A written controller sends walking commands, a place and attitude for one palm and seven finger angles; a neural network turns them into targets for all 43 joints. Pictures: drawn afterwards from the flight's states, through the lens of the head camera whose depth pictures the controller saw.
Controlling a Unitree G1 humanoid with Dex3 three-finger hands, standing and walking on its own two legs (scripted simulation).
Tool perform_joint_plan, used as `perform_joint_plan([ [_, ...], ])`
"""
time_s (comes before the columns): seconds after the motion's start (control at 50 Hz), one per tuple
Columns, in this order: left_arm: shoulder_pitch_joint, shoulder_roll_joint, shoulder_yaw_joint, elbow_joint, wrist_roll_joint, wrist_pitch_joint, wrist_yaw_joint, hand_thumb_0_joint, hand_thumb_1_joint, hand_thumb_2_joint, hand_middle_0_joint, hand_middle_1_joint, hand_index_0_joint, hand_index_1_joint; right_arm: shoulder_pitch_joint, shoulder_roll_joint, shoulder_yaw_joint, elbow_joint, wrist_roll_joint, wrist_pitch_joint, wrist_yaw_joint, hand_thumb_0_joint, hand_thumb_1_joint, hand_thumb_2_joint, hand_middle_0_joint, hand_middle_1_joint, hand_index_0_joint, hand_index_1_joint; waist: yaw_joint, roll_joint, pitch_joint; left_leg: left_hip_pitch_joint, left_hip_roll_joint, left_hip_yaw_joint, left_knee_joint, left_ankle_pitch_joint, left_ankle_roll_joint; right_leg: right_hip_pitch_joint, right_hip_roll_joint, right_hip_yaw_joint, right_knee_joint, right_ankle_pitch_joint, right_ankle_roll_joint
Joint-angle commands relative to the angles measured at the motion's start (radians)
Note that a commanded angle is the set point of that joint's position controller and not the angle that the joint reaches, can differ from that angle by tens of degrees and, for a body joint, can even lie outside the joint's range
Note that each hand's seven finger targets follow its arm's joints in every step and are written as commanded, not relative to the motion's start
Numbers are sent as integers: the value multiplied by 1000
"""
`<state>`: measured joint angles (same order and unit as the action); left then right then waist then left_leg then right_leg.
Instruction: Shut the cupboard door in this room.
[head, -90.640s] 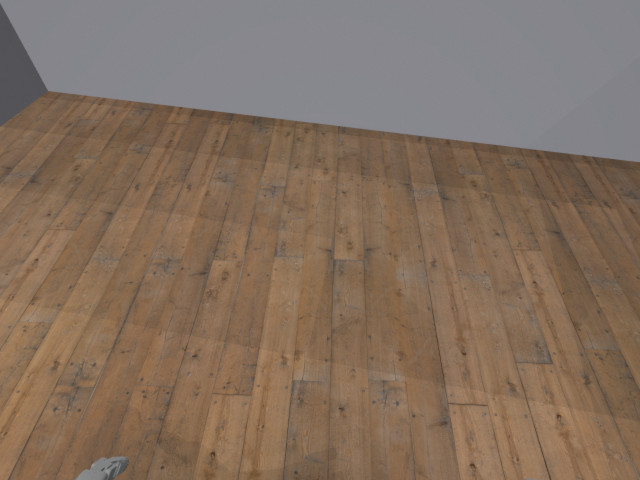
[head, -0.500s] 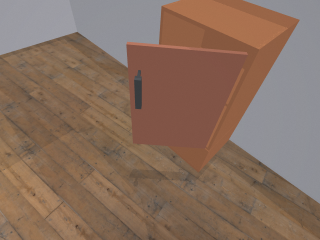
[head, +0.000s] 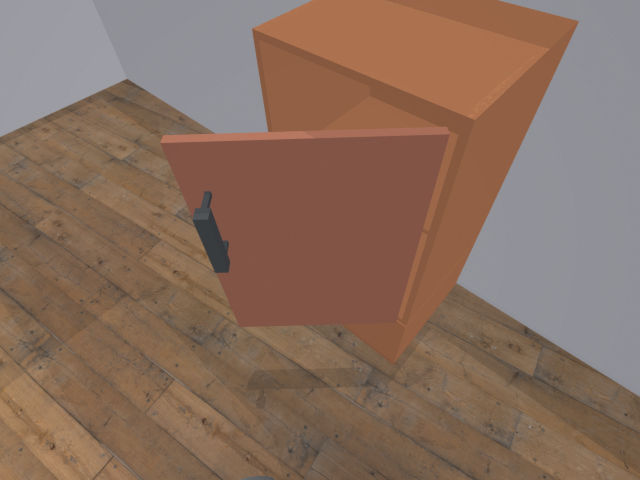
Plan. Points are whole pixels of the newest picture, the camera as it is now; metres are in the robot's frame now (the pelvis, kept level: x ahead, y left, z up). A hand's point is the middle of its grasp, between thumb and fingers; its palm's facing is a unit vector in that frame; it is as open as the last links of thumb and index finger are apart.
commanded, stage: come to a stop and stand still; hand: left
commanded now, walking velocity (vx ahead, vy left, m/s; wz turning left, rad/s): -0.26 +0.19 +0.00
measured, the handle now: (215, 233) +0.49 +0.21 -0.04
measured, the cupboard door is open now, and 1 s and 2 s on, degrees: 42 42 42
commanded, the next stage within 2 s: look again from close up in 1.04 s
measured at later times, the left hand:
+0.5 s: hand out of the picture +0.03 +0.22 -0.18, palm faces +0.05 -0.97 -0.22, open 7.4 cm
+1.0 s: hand out of the picture +0.00 +0.15 -0.18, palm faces +0.03 -0.99 -0.14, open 7.3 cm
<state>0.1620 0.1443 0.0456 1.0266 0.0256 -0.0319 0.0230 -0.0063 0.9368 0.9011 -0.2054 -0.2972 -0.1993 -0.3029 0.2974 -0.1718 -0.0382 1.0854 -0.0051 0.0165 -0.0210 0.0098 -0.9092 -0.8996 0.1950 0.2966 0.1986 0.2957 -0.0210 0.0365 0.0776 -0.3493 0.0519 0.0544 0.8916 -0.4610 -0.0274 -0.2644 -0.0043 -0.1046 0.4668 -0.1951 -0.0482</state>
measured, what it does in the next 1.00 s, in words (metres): steps on the spot: left foot, then right foot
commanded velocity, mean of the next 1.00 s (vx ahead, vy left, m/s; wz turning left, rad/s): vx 0.00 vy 0.00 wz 0.00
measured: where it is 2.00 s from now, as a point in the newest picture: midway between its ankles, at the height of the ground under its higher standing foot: outside the picture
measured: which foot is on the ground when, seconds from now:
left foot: up 0.00-0.24, down 0.26-1.00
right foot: down 0.00-0.26, up 0.28-0.56, down 0.58-1.00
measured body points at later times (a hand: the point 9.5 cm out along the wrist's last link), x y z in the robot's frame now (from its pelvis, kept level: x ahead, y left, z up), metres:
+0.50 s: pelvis +0.00 +0.02 +0.00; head +0.03 +0.04 +0.45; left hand +0.02 +0.27 -0.16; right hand +0.10 -0.21 -0.14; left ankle +0.05 +0.13 -0.74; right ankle -0.04 -0.12 -0.71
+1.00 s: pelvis +0.01 -0.01 +0.00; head +0.03 +0.01 +0.45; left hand +0.00 +0.20 -0.17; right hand -0.04 -0.23 -0.15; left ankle +0.05 +0.13 -0.74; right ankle -0.05 -0.13 -0.74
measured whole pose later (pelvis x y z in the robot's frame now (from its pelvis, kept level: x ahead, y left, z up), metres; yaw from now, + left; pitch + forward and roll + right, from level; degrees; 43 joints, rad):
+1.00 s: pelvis +0.01 -0.01 +0.00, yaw +0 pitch -2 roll +0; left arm 0.28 0.13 0.01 1.14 0.01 0.01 0.03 0.01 0.92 0.90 -0.21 -0.30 -0.20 -0.30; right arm 0.35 -0.14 0.00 1.17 -0.01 0.00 -0.03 0.01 -0.91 -0.90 0.19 0.30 0.20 0.30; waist -0.01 -0.03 0.06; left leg -0.22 0.03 0.03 0.43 -0.17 -0.02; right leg -0.06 -0.01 0.00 0.40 -0.32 0.00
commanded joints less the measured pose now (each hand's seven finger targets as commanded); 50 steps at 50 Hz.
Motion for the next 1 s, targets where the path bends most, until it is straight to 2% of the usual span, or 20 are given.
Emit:
perform_joint_plan([
  [0.0,77,162,21,-16,-3,2,19,0,900,900,-200,-300,-200,-300,56,-28,3,-36,1,13,-4,0,-900,-900,200,300,200,300,23,-124,-161,-10,-10,-21,-93,34,-20,167,-305,203,-101,740,-150],
  [0.1,77,195,40,-21,2,25,27,0,900,900,-200,-300,-200,-300,-36,-74,-16,-94,-3,29,-1,0,-900,-900,200,300,200,300,38,-175,-122,-38,-28,-38,-115,34,-23,175,-332,228,-78,751,-169],
  [0.14,49,203,44,-35,5,33,27,0,900,900,-200,-300,-200,-300,-25,-75,-20,-96,-1,29,0,0,-900,-900,200,300,200,300,20,-182,-120,11,-24,-37,-200,91,-20,147,-317,207,-55,655,-154],
  [0.18,38,196,41,-42,-2,41,25,0,900,900,-200,-300,-200,-300,-13,-81,-19,-98,-4,21,2,0,-900,-900,200,300,200,300,7,-176,-114,117,-19,-38,-387,262,-8,91,-266,182,-7,501,-96],
  [0.2,51,175,35,-45,-6,47,25,0,900,900,-200,-300,-200,-300,-7,-105,-21,-98,-9,12,1,0,-900,-900,200,300,200,300,6,-124,-122,209,41,-77,-461,463,17,16,-211,149,39,327,-46],
  [0.22,83,133,25,-57,-9,55,23,0,900,900,-200,-300,-200,-300,-26,-162,-25,-117,-16,4,-2,0,-900,-900,200,300,200,300,24,49,-123,227,189,-226,-490,712,89,-45,-105,83,98,60,19],
  [0.24,106,105,14,-61,-4,62,26,0,900,900,-200,-300,-200,-300,-36,-199,-30,-129,-18,4,-2,0,-900,-900,200,300,200,300,27,142,-116,141,300,-282,-542,794,165,3,-44,35,207,-253,46],
  [0.26,88,118,13,-70,-8,69,24,0,900,900,-200,-300,-200,-300,-65,-191,-24,-137,-23,-2,-13,0,-900,-900,200,300,200,300,18,125,-101,129,301,-310,-580,799,215,-40,-5,79,333,-373,55],
  [0.28,73,123,15,-66,-10,79,21,0,900,900,-200,-300,-200,-300,-80,-201,-21,-143,-24,-6,-25,0,-900,-900,200,300,200,300,14,170,-91,121,302,-320,-583,812,232,-68,-5,125,433,-394,56],
  [0.32,98,139,23,-51,-10,83,14,0,900,900,-200,-300,-200,-300,-128,-173,-11,-154,-22,-6,-34,0,-900,-900,200,300,200,300,37,128,-97,143,261,-243,-555,772,226,-104,-5,171,520,-327,59],
  [0.38,105,124,17,-45,-11,81,1,0,900,900,-200,-300,-200,-300,-133,-180,-12,-151,-21,-6,-30,0,-900,-900,200,300,200,300,28,86,-130,178,240,-224,-568,606,214,-87,-9,146,443,-306,69],
  [0.46,103,98,1,-33,-7,73,-9,0,900,900,-200,-300,-200,-300,-111,-185,-24,-123,-21,-3,-18,0,-900,-900,200,300,200,300,8,115,-103,146,212,-246,-617,297,184,9,-11,95,197,-255,60],
  [0.5,173,88,-4,2,-6,63,-10,0,900,900,-200,-300,-200,-300,-115,-179,-26,-112,-13,-2,-13,0,-900,-900,200,300,200,300,31,79,-112,103,165,-213,-597,153,136,124,-3,76,-12,-99,54],
  [0.54,177,130,-5,16,-1,42,-2,0,900,900,-200,-300,-200,-300,-99,-113,-17,-103,-2,-4,-4,0,-900,-900,200,300,200,300,23,-34,-54,29,53,-134,-540,93,52,155,-89,210,-176,-118,14],
  [0.56,163,157,-8,16,-3,36,-4,0,900,900,-200,-300,-200,-300,-98,-92,-7,-103,-2,-4,1,0,-900,-900,200,300,200,300,10,-64,-32,102,2,-81,-501,117,23,38,-156,268,-227,-211,-16],
  [0.6,115,161,-12,23,-7,15,-7,0,900,900,-200,-300,-200,-300,-82,-78,3,-79,-12,-10,7,0,-900,-900,200,300,200,300,-4,-210,-29,186,-16,-50,-457,242,14,-49,-154,290,-263,-196,-20],
  [0.62,110,151,-15,27,-9,11,-5,0,900,900,-200,-300,-200,-300,-65,-86,3,-63,-13,-13,9,0,-900,-900,200,300,200,300,-3,-238,0,185,-10,-52,-458,261,16,-55,-156,275,-274,-185,-17],
  [0.72,134,128,-16,46,-13,18,0,0,900,900,-200,-300,-200,-300,13,-88,10,4,-11,-20,5,0,-900,-900,200,300,200,300,-1,-119,34,197,3,-54,-486,292,17,-41,-128,234,-249,-199,-4],
  [0.82,170,98,-17,75,-18,23,8,0,900,900,-200,-300,-200,-300,51,-81,21,31,-7,-31,-10,0,-900,-900,200,300,200,300,16,-48,12,182,29,-78,-515,401,26,54,-103,185,-177,-25,6],
  [0.98,198,73,-21,96,-19,30,16,0,900,900,-200,-300,-200,-300,76,-68,22,49,-5,-34,-25,0,-900,-900,200,300,200,300,25,-32,-11,194,46,-89,-509,480,37,117,-95,155,-148,85,14],
])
